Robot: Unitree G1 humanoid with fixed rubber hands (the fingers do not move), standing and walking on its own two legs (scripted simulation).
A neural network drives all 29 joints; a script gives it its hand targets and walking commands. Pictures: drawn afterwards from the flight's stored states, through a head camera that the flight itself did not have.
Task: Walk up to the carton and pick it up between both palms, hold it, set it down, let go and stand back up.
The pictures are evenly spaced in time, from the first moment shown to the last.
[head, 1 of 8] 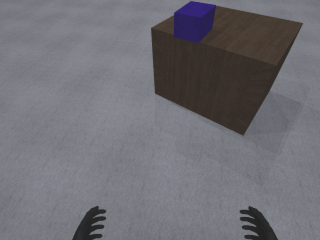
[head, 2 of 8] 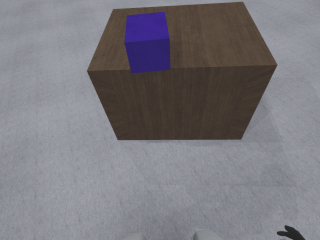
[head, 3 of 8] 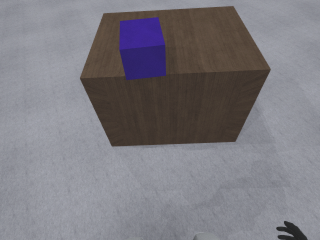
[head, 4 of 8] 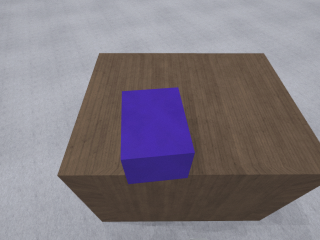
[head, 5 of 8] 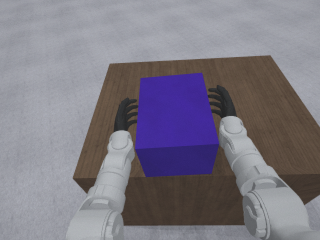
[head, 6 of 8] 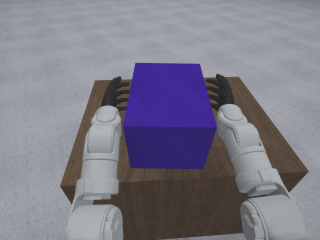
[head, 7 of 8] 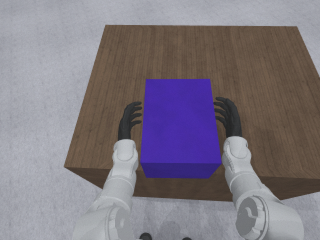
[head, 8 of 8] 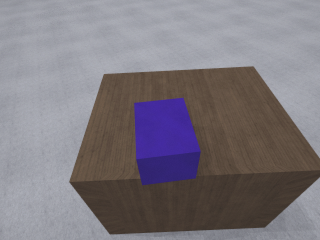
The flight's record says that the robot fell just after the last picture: no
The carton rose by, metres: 0.21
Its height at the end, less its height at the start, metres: +0.00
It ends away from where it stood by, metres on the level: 0.03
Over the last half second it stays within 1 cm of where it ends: yes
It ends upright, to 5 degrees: yes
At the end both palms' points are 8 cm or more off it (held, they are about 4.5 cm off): yes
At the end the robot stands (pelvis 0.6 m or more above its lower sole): yes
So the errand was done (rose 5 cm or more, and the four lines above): yes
